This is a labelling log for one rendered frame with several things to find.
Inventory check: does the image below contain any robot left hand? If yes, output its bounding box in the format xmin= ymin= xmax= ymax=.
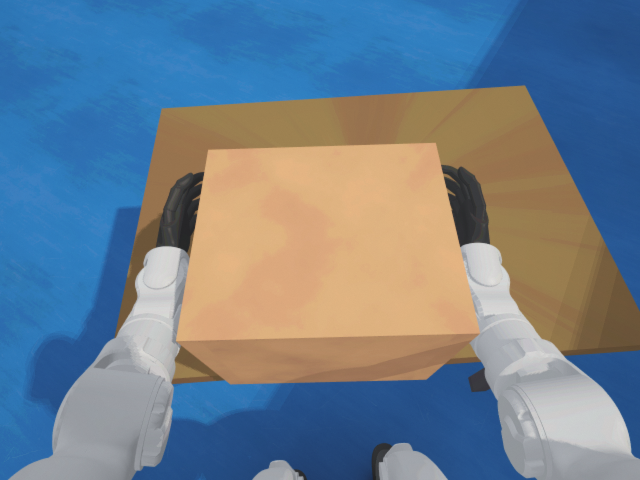
xmin=156 ymin=172 xmax=204 ymax=253

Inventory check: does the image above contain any left robot shin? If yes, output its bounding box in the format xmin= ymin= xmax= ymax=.
xmin=269 ymin=460 xmax=295 ymax=472

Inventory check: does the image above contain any robot left upper arm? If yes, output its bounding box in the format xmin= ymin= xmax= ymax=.
xmin=8 ymin=368 xmax=174 ymax=480

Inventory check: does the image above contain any table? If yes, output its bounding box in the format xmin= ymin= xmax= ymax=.
xmin=114 ymin=85 xmax=640 ymax=392

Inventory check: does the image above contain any robot right upper arm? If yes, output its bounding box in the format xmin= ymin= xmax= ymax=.
xmin=498 ymin=374 xmax=640 ymax=480

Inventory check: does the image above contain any right robot foot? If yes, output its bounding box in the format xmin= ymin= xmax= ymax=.
xmin=372 ymin=443 xmax=392 ymax=480

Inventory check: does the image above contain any robot right forearm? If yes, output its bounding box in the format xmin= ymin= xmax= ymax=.
xmin=460 ymin=243 xmax=631 ymax=451

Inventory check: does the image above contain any robot right hand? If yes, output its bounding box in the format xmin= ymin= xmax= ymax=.
xmin=441 ymin=165 xmax=490 ymax=247

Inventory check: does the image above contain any robot left forearm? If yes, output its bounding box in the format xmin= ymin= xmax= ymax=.
xmin=52 ymin=246 xmax=190 ymax=453

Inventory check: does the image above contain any carton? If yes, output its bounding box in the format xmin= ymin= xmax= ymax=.
xmin=176 ymin=143 xmax=480 ymax=384

